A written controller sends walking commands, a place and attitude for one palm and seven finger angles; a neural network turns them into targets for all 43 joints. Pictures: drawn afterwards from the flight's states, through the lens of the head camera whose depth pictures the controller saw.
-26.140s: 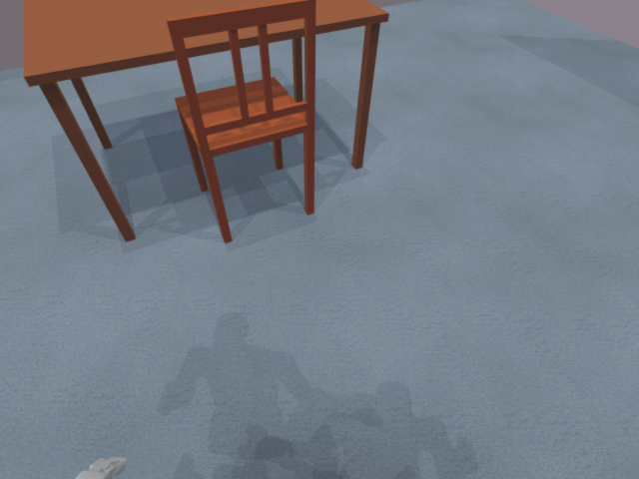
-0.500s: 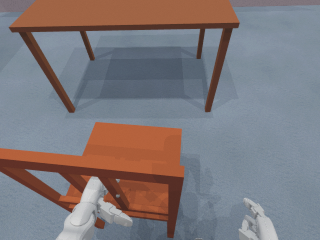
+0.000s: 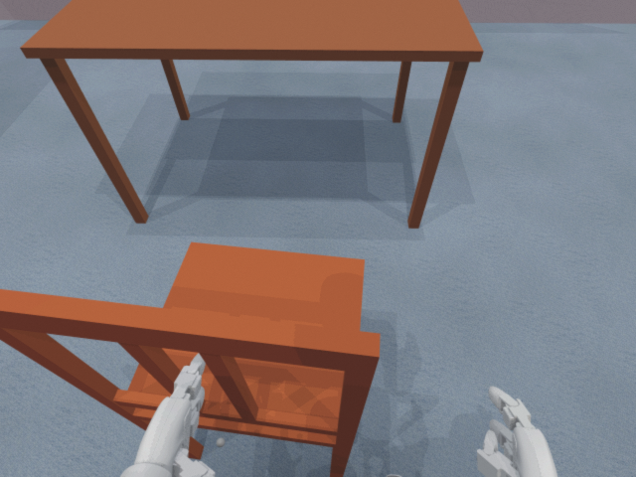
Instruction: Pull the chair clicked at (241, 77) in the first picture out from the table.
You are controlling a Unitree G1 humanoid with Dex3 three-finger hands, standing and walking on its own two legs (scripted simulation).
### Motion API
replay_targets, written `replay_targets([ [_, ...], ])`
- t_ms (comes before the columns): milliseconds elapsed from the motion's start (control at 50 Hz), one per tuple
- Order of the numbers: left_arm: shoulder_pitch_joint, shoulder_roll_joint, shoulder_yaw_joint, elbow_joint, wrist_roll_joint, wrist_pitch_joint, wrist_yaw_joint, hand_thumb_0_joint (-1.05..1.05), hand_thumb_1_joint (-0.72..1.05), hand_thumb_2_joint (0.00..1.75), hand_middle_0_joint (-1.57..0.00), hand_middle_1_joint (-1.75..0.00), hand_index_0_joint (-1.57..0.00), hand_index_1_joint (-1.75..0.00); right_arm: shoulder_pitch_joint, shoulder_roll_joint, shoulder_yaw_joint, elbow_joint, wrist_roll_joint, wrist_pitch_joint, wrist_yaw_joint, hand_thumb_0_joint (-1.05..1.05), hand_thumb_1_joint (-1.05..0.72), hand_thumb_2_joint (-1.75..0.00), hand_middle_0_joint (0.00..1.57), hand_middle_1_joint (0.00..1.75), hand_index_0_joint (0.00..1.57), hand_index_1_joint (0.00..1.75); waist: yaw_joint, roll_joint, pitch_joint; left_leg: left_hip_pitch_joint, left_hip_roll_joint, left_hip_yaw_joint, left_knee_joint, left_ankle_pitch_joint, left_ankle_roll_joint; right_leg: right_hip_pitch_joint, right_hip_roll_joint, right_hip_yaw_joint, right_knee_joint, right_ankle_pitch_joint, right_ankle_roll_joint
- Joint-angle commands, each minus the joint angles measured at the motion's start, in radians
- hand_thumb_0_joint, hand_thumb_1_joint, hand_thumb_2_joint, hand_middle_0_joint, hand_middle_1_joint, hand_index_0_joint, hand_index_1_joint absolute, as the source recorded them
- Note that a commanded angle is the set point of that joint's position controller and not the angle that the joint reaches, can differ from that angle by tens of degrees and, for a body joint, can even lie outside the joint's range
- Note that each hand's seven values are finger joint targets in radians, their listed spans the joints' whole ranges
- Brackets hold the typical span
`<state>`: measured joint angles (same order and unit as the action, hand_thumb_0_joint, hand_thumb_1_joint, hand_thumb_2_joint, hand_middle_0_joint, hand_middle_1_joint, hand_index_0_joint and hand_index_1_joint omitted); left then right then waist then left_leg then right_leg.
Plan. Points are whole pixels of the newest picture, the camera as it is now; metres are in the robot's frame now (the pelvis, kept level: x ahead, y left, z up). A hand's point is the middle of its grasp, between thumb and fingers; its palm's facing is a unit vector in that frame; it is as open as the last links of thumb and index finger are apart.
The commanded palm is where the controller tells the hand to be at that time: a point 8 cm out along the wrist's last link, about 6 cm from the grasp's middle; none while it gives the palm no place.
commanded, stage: draw the fingers out of the gap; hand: left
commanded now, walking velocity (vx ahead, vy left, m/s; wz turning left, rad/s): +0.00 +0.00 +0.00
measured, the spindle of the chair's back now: (170, 377) +0.26 +0.20 -0.04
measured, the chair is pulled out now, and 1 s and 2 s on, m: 0.67 0.67 0.67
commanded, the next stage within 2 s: draw the hand back to the body in 0.48 s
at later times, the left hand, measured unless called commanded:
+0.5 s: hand out of the picture +0.11 +0.13 -0.02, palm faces -0.08 -0.99 -0.11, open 17.5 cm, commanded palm +0.08 +0.18 +0.00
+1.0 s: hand out of the picture +0.13 +0.16 +0.06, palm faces -0.02 -1.00 -0.08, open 17.5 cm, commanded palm +0.08 +0.23 +0.08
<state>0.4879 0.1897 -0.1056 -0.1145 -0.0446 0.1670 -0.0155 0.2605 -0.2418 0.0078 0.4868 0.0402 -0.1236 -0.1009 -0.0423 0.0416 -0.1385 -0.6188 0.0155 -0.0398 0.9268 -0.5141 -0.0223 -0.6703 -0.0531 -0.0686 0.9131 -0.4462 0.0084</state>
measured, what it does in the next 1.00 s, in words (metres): stands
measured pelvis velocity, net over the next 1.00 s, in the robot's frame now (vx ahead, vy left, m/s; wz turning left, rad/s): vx -0.03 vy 0.01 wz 0.00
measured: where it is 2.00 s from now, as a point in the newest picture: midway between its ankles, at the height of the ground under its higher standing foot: outside the picture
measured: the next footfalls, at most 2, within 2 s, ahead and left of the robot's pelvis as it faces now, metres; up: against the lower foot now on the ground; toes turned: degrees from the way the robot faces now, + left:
none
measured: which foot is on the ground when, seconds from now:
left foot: down 0.00-1.00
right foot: down 0.00-1.00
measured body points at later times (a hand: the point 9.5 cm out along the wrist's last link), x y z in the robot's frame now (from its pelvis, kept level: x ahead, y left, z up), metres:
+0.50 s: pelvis -0.01 +0.01 -0.02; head +0.02 +0.01 +0.43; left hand +0.11 +0.19 -0.01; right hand +0.18 -0.22 -0.07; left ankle -0.03 +0.13 -0.69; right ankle +0.00 -0.12 -0.69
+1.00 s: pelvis -0.03 +0.01 -0.03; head +0.02 +0.01 +0.42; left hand +0.13 +0.22 +0.06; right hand +0.18 -0.21 -0.10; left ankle -0.03 +0.13 -0.69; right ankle +0.00 -0.12 -0.69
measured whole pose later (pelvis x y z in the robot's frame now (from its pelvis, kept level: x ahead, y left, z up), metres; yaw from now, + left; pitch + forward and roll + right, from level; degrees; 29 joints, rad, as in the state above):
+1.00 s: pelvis -0.03 +0.01 -0.03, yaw +0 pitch +13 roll -2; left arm 0.78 0.23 0.03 -0.46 -0.21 -0.26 -0.15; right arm 0.20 -0.17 -0.02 0.48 0.08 -0.11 -0.07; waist 0.02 0.05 -0.15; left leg -0.79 0.02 -0.05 1.15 -0.58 -0.01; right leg -0.82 -0.05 -0.07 1.09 -0.49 0.02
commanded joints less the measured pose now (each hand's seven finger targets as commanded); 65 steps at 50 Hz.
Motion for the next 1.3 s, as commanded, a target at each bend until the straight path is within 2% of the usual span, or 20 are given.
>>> replay_targets([
  [0,0.051,0.075,0.041,-0.244,0.01,-0.054,0.013,0.0,-0.55,0.2,0.0,0.0,0.0,0.0,-0.066,-0.101,-0.047,-0.173,-0.002,-0.063,-0.01,0.0,-0.9,-0.9,0.2,0.3,0.2,0.3,-0.005,-0.039,-0.146,0.031,-0.018,0.026,-0.095,0.33,0.043,0.147,0.004,-0.012,-0.107,0.305,-0.013],
  [60,0.085,0.074,0.03,-0.281,0.016,-0.053,0.012,0.0,-0.55,0.2,0.0,0.0,0.0,0.0,-0.068,-0.099,-0.048,-0.181,-0.001,-0.063,-0.012,0.0,-0.9,-0.9,0.2,0.3,0.2,0.3,-0.002,-0.014,-0.15,0.037,-0.017,0.02,-0.091,0.332,0.041,0.128,0.006,-0.017,-0.095,0.286,-0.016],
  [160,0.156,0.076,0.029,-0.302,0.016,-0.05,0.007,0.0,-0.55,0.2,0.0,0.0,0.0,0.0,-0.08,-0.094,-0.051,-0.195,0.0,-0.062,-0.018,0.0,-0.9,-0.9,0.2,0.3,0.2,0.3,0.001,-0.062,-0.121,-0.007,-0.019,0.014,-0.083,0.274,0.043,0.106,0.01,-0.021,-0.093,0.222,-0.015],
  [340,0.303,0.073,0.013,-0.381,0.029,-0.058,0.003,0.0,-0.55,0.2,0.0,0.0,0.0,0.0,-0.091,-0.079,-0.058,-0.228,0.003,-0.055,-0.022,0.0,-0.9,-0.9,0.2,0.3,0.2,0.3,0.016,-0.032,-0.115,-0.044,-0.02,0.005,-0.065,0.254,0.042,0.074,0.015,-0.024,-0.069,0.177,-0.024],
  [480,0.376,0.048,-0.044,-0.458,0.042,-0.075,-0.005,0.0,-0.55,0.2,0.0,0.0,0.0,0.0,-0.081,-0.077,-0.06,-0.26,0.007,-0.058,-0.023,0.0,-0.9,-0.9,0.2,0.3,0.2,0.3,0.009,-0.033,-0.119,-0.05,-0.021,0.001,-0.047,0.239,0.044,0.033,0.018,-0.027,-0.048,0.15,-0.02],
  [580,0.473,0.063,-0.019,-0.468,0.052,-0.08,-0.003,0.0,-0.55,0.2,0.0,0.0,0.0,0.0,-0.088,-0.067,-0.072,-0.273,0.01,-0.046,-0.023,0.0,-0.9,-0.9,0.2,0.3,0.2,0.3,0.024,-0.05,-0.119,-0.086,-0.025,0.007,-0.032,0.232,0.044,0.03,0.022,-0.021,-0.035,0.15,-0.023],
  [600,0.41,-0.03,0.007,-0.577,-0.086,-0.189,-0.004,0.0,-0.55,0.2,0.0,0.0,0.0,0.0,-0.09,-0.061,-0.067,-0.266,0.01,-0.068,-0.021,0.0,-0.9,-0.9,0.2,0.3,0.2,0.3,0.025,-0.087,-0.103,-0.096,-0.036,0.003,-0.005,0.236,0.035,0.001,0.031,-0.051,-0.022,0.167,-0.019],
  [640,0.432,0.045,0.071,-0.567,-0.097,-0.275,0.002,0.0,-0.55,0.2,0.0,0.0,0.0,0.0,-0.081,-0.066,-0.073,-0.234,0.011,-0.087,-0.016,0.0,-0.9,-0.9,0.2,0.3,0.2,0.3,0.041,-0.017,-0.128,-0.102,-0.033,0.002,0.007,0.25,0.031,0.001,0.032,-0.04,-0.004,0.165,-0.026],
  [660,0.423,0.044,0.071,-0.589,-0.103,-0.311,0.003,0.0,-0.55,0.2,0.0,0.0,0.0,0.0,-0.074,-0.064,-0.072,-0.227,0.011,-0.091,-0.011,0.0,-0.9,-0.9,0.2,0.3,0.2,0.3,0.04,0.008,-0.146,-0.086,-0.035,0.001,0.007,0.254,0.026,0.0,0.03,-0.04,0.004,0.156,-0.027],
  [720,0.417,0.019,0.051,-0.58,-0.11,-0.412,-0.017,0.0,-0.55,0.2,0.0,0.0,0.0,0.0,-0.083,-0.059,-0.077,-0.204,0.017,-0.1,0.007,0.0,-0.9,-0.9,0.2,0.3,0.2,0.3,0.039,0.026,-0.132,-0.084,-0.026,-0.005,0.018,0.268,0.017,-0.041,0.032,-0.044,0.026,0.144,-0.026],
  [780,0.403,0.034,0.069,-0.539,-0.113,-0.516,-0.058,0.0,-0.55,0.2,0.0,0.0,0.0,0.0,-0.11,-0.056,-0.087,-0.18,0.017,-0.095,0.027,0.0,-0.9,-0.9,0.2,0.3,0.2,0.3,0.04,-0.017,-0.104,-0.14,-0.018,-0.005,0.041,0.235,0.018,-0.06,0.031,-0.037,0.047,0.128,-0.026],
  [820,0.388,0.073,0.099,-0.535,-0.118,-0.579,-0.101,0.0,-0.55,0.2,0.0,0.0,0.0,0.0,-0.127,-0.054,-0.093,-0.174,0.018,-0.089,0.041,0.0,-0.9,-0.9,0.2,0.3,0.2,0.3,0.047,-0.017,-0.13,-0.16,-0.013,-0.003,0.058,0.23,0.021,-0.06,0.027,-0.026,0.064,0.126,-0.027],
  [860,0.422,0.1,0.146,-0.53,-0.136,-0.567,-0.13,0.0,-0.55,0.2,0.0,0.0,0.0,0.0,-0.144,-0.053,-0.093,-0.189,0.027,-0.073,0.045,0.0,-0.9,-0.9,0.2,0.3,0.2,0.3,0.064,0.024,-0.152,-0.133,-0.012,0.001,0.03,0.219,0.022,-0.011,0.022,-0.019,0.044,0.115,-0.03],
  [960,0.387,0.145,0.27,-0.583,-0.213,-0.455,-0.124,0.0,-0.55,0.2,0.0,0.0,0.0,0.0,-0.157,-0.042,-0.08,-0.207,0.046,-0.043,0.009,0.0,-0.9,-0.9,0.2,0.3,0.2,0.3,0.067,-0.024,-0.15,-0.099,-0.014,-0.002,-0.022,0.181,0.03,0.078,0.024,-0.014,-0.035,0.088,-0.019],
  [1080,0.295,0.163,0.296,-0.571,-0.252,-0.457,-0.149,0.0,-0.37,0.29,-0.02,-0.04,-0.02,-0.04,-0.14,-0.052,-0.061,-0.154,0.05,-0.101,-0.011,0.0,-0.9,-0.9,0.2,0.3,0.2,0.3,0.043,-0.023,-0.104,-0.027,-0.008,-0.014,-0.067,0.201,0.032,0.108,0.021,-0.012,-0.117,0.099,-0.012],
  [1100,0.345,0.345,0.381,-0.552,-0.062,-0.343,0.014,0.0,-0.33,0.31,-0.03,-0.05,-0.03,-0.05,-0.109,-0.045,-0.058,-0.148,0.015,-0.065,-0.036,0.0,-0.9,-0.9,0.2,0.3,0.2,0.3,0.124,0.038,-0.151,0.026,0.034,-0.006,-0.134,0.204,0.024,0.221,-0.009,0.03,-0.167,0.104,-0.046],
  [1120,0.346,0.223,0.299,-0.607,-0.048,-0.293,0.071,0.0,-0.3,0.32,-0.04,-0.05,-0.04,-0.05,-0.1,-0.033,-0.04,-0.169,0.011,-0.057,-0.042,0.0,-0.9,-0.9,0.2,0.3,0.2,0.3,0.084,0.031,-0.076,0.037,0.028,-0.003,-0.157,0.196,0.023,0.226,-0.015,0.009,-0.195,0.112,-0.042],
  [1180,0.313,0.199,0.278,-0.569,-0.01,-0.22,0.151,0.0,-0.19,0.37,-0.05,-0.08,-0.05,-0.08,-0.12,-0.041,-0.03,-0.13,0.005,-0.032,-0.051,0.0,-0.9,-0.9,0.2,0.3,0.2,0.3,0.08,0.013,0.001,0.105,0.037,-0.002,-0.201,0.235,0.028,0.262,-0.011,-0.012,-0.243,0.153,-0.042],
  [1240,0.238,0.253,0.32,-0.582,0.004,-0.207,0.187,0.0,-0.08,0.43,-0.07,-0.1,-0.07,-0.1,-0.144,-0.053,-0.023,-0.108,0.0,-0.042,-0.055,0.0,-0.9,-0.9,0.2,0.3,0.2,0.3,0.085,0.018,0.023,0.175,0.036,-0.007,-0.266,0.246,0.03,0.325,-0.015,-0.012,-0.307,0.168,-0.043],
  [1280,0.203,0.253,0.322,-0.573,0.01,-0.207,0.198,0.0,-0.01,0.46,-0.07,-0.11,-0.07,-0.11,-0.154,-0.056,-0.017,-0.092,-0.003,-0.056,-0.054,0.0,-0.9,-0.9,0.2,0.3,0.2,0.3,0.084,0.025,0.054,0.219,0.037,-0.007,-0.307,0.251,0.03,0.348,-0.016,-0.013,-0.34,0.176,-0.042],
])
